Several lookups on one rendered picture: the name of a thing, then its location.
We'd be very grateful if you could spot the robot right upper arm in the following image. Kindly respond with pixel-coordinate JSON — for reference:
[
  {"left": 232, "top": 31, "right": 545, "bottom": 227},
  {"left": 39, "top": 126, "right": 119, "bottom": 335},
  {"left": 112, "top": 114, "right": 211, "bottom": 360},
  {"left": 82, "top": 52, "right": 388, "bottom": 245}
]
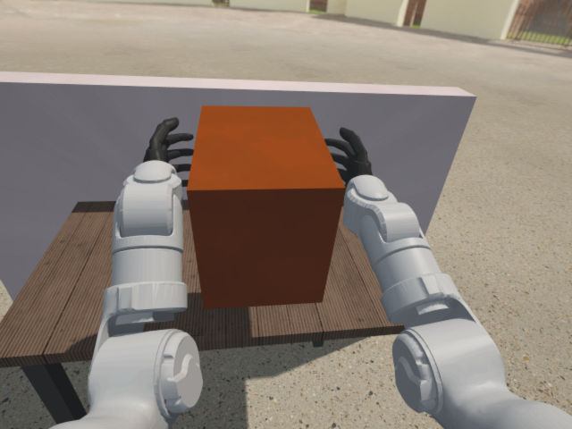
[{"left": 392, "top": 317, "right": 572, "bottom": 429}]

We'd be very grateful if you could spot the table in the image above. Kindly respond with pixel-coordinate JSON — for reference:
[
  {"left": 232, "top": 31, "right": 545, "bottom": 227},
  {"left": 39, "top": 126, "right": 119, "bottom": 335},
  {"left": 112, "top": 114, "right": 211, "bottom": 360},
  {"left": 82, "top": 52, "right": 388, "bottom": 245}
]
[{"left": 0, "top": 199, "right": 405, "bottom": 424}]

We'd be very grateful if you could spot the left robot forearm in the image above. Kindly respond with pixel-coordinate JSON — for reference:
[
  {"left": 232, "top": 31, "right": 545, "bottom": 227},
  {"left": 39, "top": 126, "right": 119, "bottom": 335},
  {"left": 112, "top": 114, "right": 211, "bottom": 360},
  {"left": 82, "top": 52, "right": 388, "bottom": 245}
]
[{"left": 88, "top": 160, "right": 188, "bottom": 405}]

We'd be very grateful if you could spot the carton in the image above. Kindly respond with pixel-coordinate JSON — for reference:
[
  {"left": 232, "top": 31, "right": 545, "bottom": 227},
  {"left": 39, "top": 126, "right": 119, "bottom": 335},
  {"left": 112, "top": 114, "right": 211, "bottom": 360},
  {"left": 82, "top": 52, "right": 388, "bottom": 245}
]
[{"left": 187, "top": 105, "right": 346, "bottom": 309}]

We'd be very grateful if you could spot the left robot hand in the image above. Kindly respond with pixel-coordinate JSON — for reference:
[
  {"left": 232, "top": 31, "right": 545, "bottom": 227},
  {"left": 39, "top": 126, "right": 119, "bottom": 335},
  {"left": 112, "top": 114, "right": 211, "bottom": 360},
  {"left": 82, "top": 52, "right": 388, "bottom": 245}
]
[{"left": 143, "top": 117, "right": 194, "bottom": 187}]

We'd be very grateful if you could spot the robot left upper arm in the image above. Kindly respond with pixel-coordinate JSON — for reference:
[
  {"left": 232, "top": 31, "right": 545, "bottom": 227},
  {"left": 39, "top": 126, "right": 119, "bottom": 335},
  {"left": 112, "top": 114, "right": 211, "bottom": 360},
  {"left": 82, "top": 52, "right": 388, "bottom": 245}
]
[{"left": 49, "top": 329, "right": 203, "bottom": 429}]

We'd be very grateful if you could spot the right robot hand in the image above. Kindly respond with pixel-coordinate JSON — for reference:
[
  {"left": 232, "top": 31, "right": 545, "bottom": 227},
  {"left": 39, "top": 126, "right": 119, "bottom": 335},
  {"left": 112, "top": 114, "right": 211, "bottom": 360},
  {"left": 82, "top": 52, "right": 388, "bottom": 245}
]
[{"left": 324, "top": 127, "right": 373, "bottom": 196}]

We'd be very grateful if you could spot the right robot forearm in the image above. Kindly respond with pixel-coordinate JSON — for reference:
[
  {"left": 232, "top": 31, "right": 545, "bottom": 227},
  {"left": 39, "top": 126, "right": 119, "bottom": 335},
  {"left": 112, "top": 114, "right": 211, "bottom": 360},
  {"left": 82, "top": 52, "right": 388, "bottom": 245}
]
[{"left": 343, "top": 175, "right": 506, "bottom": 380}]

